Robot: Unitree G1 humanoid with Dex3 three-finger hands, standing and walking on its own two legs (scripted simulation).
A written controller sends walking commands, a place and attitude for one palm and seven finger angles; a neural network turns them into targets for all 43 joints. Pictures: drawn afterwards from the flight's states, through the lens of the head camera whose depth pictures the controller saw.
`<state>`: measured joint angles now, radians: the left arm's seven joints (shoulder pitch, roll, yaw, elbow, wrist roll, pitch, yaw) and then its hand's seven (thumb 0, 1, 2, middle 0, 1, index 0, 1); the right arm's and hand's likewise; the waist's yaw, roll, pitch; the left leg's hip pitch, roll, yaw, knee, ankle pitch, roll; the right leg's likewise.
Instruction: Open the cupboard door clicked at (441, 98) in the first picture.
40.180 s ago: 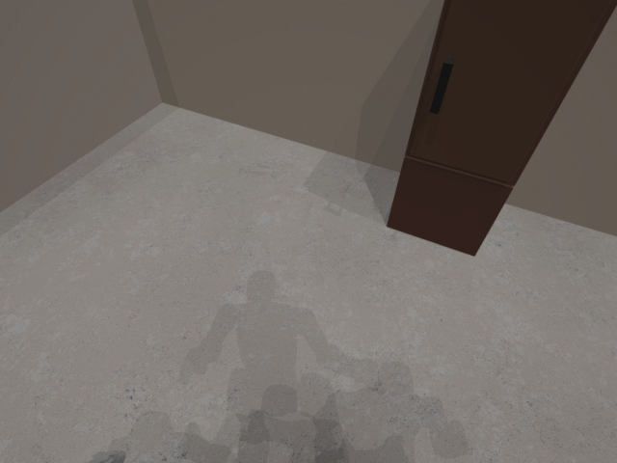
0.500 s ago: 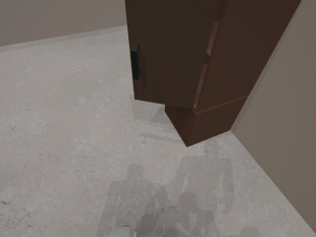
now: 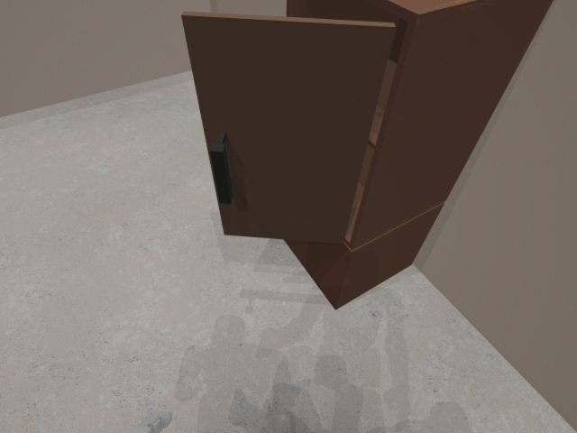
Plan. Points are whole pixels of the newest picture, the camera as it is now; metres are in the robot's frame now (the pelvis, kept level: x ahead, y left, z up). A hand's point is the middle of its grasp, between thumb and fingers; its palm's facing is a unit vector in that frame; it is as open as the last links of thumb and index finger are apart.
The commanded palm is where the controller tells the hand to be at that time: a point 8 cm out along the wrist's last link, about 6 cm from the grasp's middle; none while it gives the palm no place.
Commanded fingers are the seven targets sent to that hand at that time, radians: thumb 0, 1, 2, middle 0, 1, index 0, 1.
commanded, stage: come to a stop and stand still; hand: left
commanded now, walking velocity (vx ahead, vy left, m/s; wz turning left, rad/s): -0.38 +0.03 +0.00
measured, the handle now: (224, 168) +0.64 +0.17 -0.05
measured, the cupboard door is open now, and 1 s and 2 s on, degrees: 54 54 54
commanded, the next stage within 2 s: look again from close up in 1.40 s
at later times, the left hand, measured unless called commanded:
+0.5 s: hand out of the picture +0.05 +0.22 -0.17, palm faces +0.06 -0.97 -0.23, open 7.4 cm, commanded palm none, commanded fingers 0.00 0.90 0.90 -0.20 -0.30 -0.20 -0.30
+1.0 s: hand out of the picture +0.03 +0.16 -0.16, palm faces -0.01 -0.97 -0.23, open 7.4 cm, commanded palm none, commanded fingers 0.00 0.90 0.90 -0.20 -0.30 -0.20 -0.30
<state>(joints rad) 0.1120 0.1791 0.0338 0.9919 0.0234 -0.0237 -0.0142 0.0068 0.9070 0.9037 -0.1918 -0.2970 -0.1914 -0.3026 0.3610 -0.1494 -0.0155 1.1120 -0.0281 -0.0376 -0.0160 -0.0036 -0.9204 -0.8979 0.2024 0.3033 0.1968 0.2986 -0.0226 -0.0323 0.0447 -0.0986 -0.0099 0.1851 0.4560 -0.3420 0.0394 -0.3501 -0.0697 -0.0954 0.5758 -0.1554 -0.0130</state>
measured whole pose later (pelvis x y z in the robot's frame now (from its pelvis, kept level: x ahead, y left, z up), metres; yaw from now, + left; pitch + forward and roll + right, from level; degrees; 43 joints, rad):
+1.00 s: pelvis +0.00 -0.03 +0.00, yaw +0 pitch +0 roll +1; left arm 0.28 0.18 -0.02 1.04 0.01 -0.01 0.02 0.01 0.91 0.90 -0.20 -0.30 -0.20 -0.30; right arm 0.29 -0.18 0.00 1.06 -0.02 0.01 0.00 0.00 -0.92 -0.90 0.20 0.30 0.20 0.30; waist -0.01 0.02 0.01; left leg -0.25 0.07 0.09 0.50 -0.24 -0.04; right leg -0.19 0.01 -0.04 0.53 -0.33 -0.04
